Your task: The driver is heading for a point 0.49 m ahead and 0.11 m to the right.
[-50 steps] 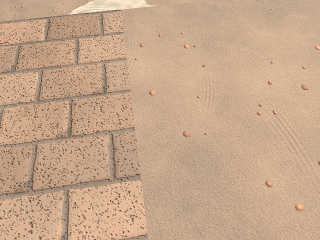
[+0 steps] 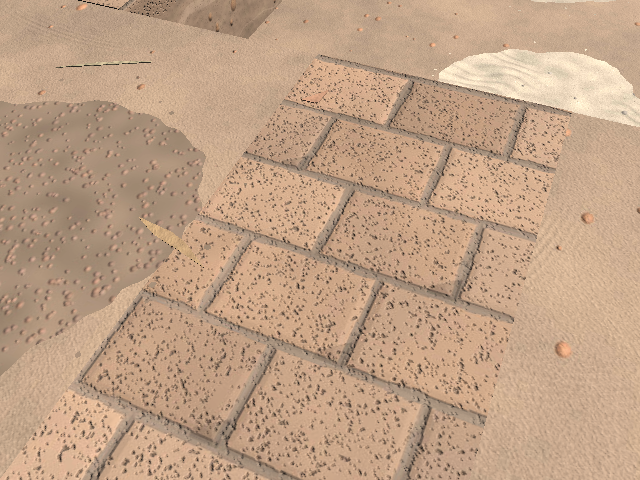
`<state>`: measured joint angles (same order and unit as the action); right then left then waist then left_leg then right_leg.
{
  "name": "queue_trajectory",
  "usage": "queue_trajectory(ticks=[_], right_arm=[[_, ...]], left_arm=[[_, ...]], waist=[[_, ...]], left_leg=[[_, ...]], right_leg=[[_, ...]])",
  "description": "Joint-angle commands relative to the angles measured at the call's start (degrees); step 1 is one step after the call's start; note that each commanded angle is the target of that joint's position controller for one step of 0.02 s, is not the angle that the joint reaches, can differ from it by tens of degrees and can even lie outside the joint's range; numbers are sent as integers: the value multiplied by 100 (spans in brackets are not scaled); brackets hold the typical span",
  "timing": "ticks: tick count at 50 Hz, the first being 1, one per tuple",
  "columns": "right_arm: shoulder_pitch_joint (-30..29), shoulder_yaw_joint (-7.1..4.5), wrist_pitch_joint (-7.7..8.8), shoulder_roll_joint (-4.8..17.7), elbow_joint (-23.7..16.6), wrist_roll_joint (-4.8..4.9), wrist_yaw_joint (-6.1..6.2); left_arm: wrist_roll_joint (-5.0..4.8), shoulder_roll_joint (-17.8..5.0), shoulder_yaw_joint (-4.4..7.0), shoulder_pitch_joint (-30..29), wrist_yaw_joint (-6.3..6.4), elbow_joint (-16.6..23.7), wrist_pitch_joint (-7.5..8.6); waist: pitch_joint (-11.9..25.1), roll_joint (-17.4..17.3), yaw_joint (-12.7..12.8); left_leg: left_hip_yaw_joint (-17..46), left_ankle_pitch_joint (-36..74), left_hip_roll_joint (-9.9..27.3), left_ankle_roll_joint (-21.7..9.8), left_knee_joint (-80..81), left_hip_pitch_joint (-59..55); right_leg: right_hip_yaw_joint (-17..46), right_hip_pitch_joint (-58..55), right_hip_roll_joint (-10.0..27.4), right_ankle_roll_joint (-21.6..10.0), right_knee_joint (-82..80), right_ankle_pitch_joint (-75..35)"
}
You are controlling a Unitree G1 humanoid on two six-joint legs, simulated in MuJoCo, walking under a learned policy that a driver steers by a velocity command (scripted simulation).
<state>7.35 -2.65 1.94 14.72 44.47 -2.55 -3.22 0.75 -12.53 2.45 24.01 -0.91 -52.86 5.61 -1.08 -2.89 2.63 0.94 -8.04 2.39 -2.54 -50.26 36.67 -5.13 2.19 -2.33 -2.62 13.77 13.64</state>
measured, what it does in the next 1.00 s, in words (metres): walks ahead: left foot, then right foot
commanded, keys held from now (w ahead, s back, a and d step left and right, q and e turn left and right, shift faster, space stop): w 0.24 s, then w+e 0.32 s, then no key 0.44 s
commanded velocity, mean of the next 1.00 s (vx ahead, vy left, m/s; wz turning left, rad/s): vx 0.38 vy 0.00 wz -0.14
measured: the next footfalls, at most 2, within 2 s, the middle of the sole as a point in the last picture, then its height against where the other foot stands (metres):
left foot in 0.16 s outside the picture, level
right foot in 0.70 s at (405, 455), level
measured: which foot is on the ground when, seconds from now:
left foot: up 0.00-0.14, down 0.16-0.72, up 0.74-1.00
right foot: down 0.00-0.18, up 0.20-0.68, down 0.70-1.00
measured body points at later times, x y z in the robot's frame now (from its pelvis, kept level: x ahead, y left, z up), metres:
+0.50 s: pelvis +0.27 +0.04 +0.00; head +0.29 +0.05 +0.45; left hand +0.39 +0.28 -0.13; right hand +0.25 -0.22 -0.13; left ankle +0.21 +0.10 -0.74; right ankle +0.38 -0.12 -0.67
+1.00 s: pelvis +0.46 -0.02 +0.00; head +0.49 -0.04 +0.45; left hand +0.57 +0.21 -0.14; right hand +0.47 -0.26 -0.15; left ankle +0.53 +0.13 -0.70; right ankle +0.49 -0.08 -0.74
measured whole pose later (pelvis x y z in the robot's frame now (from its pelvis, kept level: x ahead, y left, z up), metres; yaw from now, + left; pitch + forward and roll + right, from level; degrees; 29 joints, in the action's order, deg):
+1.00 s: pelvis +0.46 -0.02 +0.00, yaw -12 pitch +0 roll +0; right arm 12.2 -1.5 -0.4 11.7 54.7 -1.4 1.3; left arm 1.3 -10.8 0.7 13.5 0.2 -54.4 2.8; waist -4.1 -1.8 -0.2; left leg 1.3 -18.4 3.5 0.5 -46.4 25.0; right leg -4.5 13.6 -4.0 -6.1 20.7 7.0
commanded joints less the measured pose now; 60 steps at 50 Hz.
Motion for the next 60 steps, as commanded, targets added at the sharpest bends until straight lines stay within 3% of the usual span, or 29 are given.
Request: queue_trajectory(ticks=[1,5,7,8,9,10,11,12,14,17,20,29,32,34,35,36,37,38,40,41,42,46,52,55,56,57,58,59,60], right_arm=[[-674,109,78,41,-517,42,-52],[-731,68,97,252,-549,34,51],[267,-21,159,392,-201,-19,136],[1150,-119,218,639,86,-107,197],[1980,-262,240,1214,169,-222,282],[1993,-331,156,1383,234,12,283],[1449,-277,118,1091,180,157,279],[1022,-177,152,731,143,166,270],[713,-74,248,365,216,146,280],[891,-77,418,377,375,146,302],[1124,-103,480,451,510,151,312],[1803,-50,434,443,907,151,433],[1861,-47,361,578,1067,143,498],[1692,-70,302,708,1081,171,527],[1579,-49,300,687,1018,255,516],[1861,67,324,178,767,324,485],[2472,57,252,178,922,539,470],[1987,-4,183,389,929,413,473],[1333,24,161,237,821,223,444],[1371,11,62,219,851,110,432],[1583,17,-53,121,948,48,417],[1730,54,-217,-102,1107,119,422],[1019,68,-324,14,1133,131,525],[1159,126,-237,-90,1292,107,561],[1267,123,-168,37,1348,69,580],[1324,101,-89,303,1360,27,597],[984,103,-86,307,1438,190,573],[825,164,-57,34,1400,207,529],[819,172,-31,1,1423,214,513]], left_arm=[[-28,-771,124,-90,1,251,86],[-13,-968,152,169,45,51,4],[-29,-1011,146,167,71,-20,-76],[-46,-913,104,192,84,18,-98],[-118,-473,-16,301,58,317,-97],[-132,-501,38,595,58,317,-124],[-8,-870,142,78,80,364,-168],[-12,-721,105,-269,36,458,-130],[29,-534,85,-182,-4,338,-221],[92,-410,94,-78,-103,228,-407],[76,-415,123,-687,-142,400,-467],[133,-199,-25,-2293,-249,1010,-395],[197,-211,-21,-1858,-181,907,-320],[248,-449,82,-694,-98,520,-208],[335,-691,162,-87,-48,325,-128],[375,-1347,311,339,17,257,-105],[43,-1439,341,517,26,190,-145],[-109,-1255,311,93,69,314,-223],[-82,-557,92,-829,124,353,-272],[-104,-389,24,-1027,158,351,-273],[-76,-345,-17,-1085,169,319,-259],[51,-530,-30,-1142,126,194,-150],[83,-549,-44,-951,152,-22,-350],[12,-478,-76,-1062,198,-88,-428],[19,-381,-104,-940,204,-130,-420],[20,-290,-97,-692,192,-147,-412],[-71,-41,-139,-389,178,-288,-453],[-35,-215,-119,-479,198,-400,-477],[-33,-336,-81,-578,213,-426,-482]], waist=[[-238,838,-83],[-204,788,-164],[344,702,-630],[869,562,-947],[1692,-404,-1125],[2132,-1138,-907],[1205,-325,-762],[532,-117,-618],[29,-44,-246],[-28,-61,-95],[-263,5,-171],[-608,43,-567],[-311,-204,-365],[315,-279,119],[711,-81,456],[1603,1049,347],[2803,1264,205],[2354,477,188],[613,335,-135],[356,356,-318],[354,408,-448],[552,662,-635],[237,911,-290],[-34,603,-437],[-50,369,-413],[-58,-77,-177],[-149,-729,91],[-224,-461,1],[-230,-297,-63]], left_leg=[[-477,448,-1,19,1035,-495],[-599,60,-206,-253,1665,-942],[-742,-2,-548,-485,2219,-2255],[-388,-26,-255,-671,2262,-3587],[1671,-702,1437,-1112,2457,-5141],[3926,-776,2286,-1646,3328,-5530],[3155,-893,1959,-1487,3370,-4870],[2407,-619,1692,-1363,3543,-4058],[1358,-20,1221,-929,3933,-3008],[671,494,1068,-830,4276,-2711],[186,573,1041,-779,4515,-2893],[-991,2507,1020,-532,4111,-3810],[-1135,5129,1039,-425,3083,-4172],[-1145,5320,944,-317,1576,-4081],[-1248,3983,720,-186,413,-3351],[-1334,-445,61,-6,-1645,-1738],[-284,-2971,-561,108,-2980,-853],[260,-2334,-267,129,-2865,-872],[130,-1810,67,160,-2014,-709],[123,-1630,148,203,-1603,-1039],[55,-1456,117,241,-1346,-1526],[-86,-1086,3,315,-304,-2025],[-167,-935,24,294,1114,-2270],[-164,-315,22,179,2529,-2915],[208,85,336,135,2929,-3196],[761,692,853,44,3100,-3219],[917,189,885,-135,3252,-2371],[834,-232,747,-57,3402,-2001],[642,-256,563,40,3396,-1993]], right_leg=[[528,436,1271,-664,-562,-2664],[552,-270,1587,-598,-33,-3825],[293,-330,1406,-452,1335,-4907],[155,377,1201,-347,2475,-4112],[-130,1866,723,-163,4466,-1551],[270,3073,-80,-100,5895,1624],[716,3587,331,-167,6117,1255],[732,3607,519,-186,5870,818],[781,3035,777,-129,5182,494],[774,2832,740,-32,5010,126],[825,3478,794,47,4666,-513],[3,3556,561,-94,2429,-1414],[-327,2744,49,-345,2046,-836],[-211,1478,-239,-583,1499,-1009],[147,284,133,-745,1070,-2340],[1782,-1634,1929,-1321,1969,-6108],[3300,-2665,2948,-2283,1831,-7934],[2598,-1796,2574,-2061,1410,-6925],[1742,-103,1970,-1496,663,-5189],[1416,472,1731,-1284,431,-4859],[1151,913,1586,-1157,324,-4803],[643,1251,1302,-1037,270,-4682],[1103,1503,1318,-931,-90,-882],[1281,1791,1237,-659,120,32],[1291,1876,1119,-433,268,48],[1024,1836,761,-257,619,65],[704,1198,389,-138,463,51],[753,670,466,-72,480,-251],[822,524,546,-82,491,-491]])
